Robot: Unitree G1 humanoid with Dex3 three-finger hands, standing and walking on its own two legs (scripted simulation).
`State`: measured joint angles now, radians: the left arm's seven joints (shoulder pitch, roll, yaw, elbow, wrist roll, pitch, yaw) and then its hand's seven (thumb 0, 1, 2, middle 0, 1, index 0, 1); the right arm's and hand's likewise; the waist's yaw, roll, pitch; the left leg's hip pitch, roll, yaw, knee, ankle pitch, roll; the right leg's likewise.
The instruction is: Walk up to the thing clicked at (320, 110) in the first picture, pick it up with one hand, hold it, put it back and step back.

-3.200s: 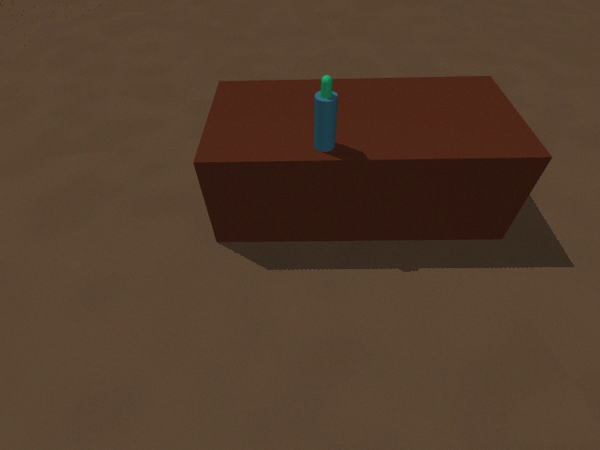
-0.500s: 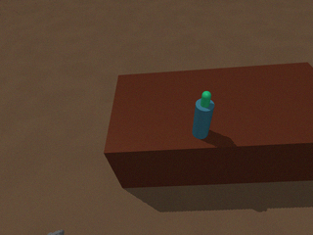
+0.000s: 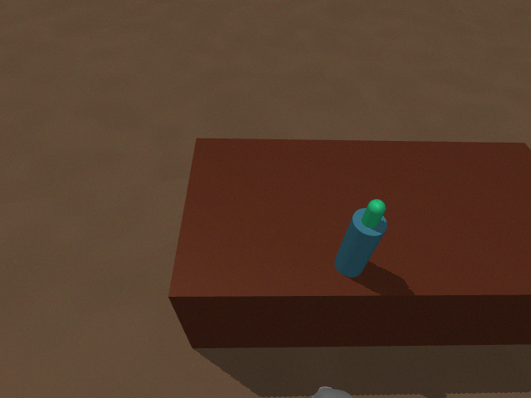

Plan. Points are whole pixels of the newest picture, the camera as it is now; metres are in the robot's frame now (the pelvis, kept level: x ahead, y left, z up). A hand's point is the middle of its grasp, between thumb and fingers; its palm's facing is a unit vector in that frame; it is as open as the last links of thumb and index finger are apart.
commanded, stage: walk up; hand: right
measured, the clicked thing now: (362, 237) +0.50 -0.22 -0.18
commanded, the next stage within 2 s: stand in 1.36 s
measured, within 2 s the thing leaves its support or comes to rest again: neither
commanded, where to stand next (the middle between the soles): +0.10 -0.03 m, yaw +1 degrees
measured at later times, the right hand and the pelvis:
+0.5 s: hand out of the picture +0.11 -0.27 -0.14, palm faces -0.04 +0.94 -0.34, open 7.4 cm; pelvis +0.03 -0.02 +0.01, yaw +0 degrees
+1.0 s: hand out of the picture +0.14 -0.27 -0.14, palm faces -0.05 +0.94 -0.34, open 7.4 cm; pelvis +0.05 -0.02 +0.02, yaw +1 degrees
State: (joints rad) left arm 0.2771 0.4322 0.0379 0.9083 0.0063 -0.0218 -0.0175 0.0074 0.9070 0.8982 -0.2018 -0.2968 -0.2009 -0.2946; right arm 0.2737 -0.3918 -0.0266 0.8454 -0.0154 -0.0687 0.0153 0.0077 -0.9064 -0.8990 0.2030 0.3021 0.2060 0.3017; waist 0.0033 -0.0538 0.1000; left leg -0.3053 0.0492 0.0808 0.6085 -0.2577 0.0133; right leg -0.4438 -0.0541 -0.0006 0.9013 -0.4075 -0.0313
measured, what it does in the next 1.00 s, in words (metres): steps on the spot: right foot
